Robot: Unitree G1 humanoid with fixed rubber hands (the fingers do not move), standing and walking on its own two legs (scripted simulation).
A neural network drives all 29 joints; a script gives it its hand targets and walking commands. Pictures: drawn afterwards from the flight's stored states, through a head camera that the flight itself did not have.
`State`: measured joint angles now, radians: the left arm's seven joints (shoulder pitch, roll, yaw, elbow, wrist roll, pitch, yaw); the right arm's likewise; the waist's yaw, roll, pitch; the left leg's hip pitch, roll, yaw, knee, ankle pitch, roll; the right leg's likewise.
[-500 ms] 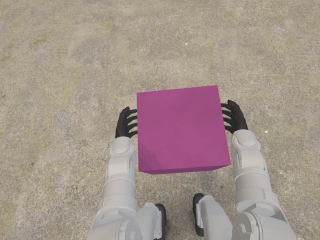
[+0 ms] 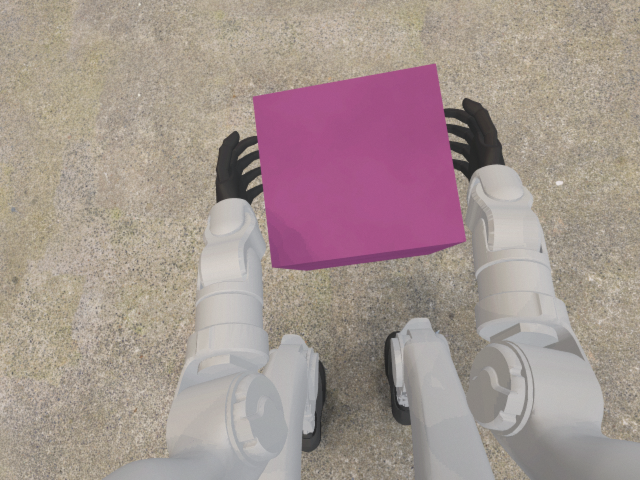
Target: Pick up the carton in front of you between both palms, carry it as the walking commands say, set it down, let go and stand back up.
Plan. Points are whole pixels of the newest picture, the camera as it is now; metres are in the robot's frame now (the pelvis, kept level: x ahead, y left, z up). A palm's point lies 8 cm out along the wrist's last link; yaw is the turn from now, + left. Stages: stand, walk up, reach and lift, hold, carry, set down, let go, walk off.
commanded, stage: set down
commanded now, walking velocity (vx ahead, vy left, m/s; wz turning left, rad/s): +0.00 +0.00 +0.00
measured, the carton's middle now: (356, 190) +0.47 -0.03 -0.15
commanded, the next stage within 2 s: none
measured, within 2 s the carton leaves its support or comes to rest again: rests again in 1.20 s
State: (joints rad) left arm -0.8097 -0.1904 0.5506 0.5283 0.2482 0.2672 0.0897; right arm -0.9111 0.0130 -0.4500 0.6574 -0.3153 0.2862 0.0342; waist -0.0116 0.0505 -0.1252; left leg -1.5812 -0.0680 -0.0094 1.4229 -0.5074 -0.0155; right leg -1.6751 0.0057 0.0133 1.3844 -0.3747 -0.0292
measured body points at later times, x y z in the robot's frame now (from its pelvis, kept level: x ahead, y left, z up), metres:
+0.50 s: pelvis -0.01 +0.00 -0.12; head +0.30 -0.05 +0.20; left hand +0.49 +0.12 -0.23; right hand +0.51 -0.18 -0.24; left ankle +0.06 +0.12 -0.56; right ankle +0.11 -0.10 -0.56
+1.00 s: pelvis -0.02 +0.00 -0.21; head +0.34 -0.04 +0.04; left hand +0.51 +0.12 -0.37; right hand +0.54 -0.18 -0.38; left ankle +0.06 +0.12 -0.56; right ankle +0.11 -0.10 -0.56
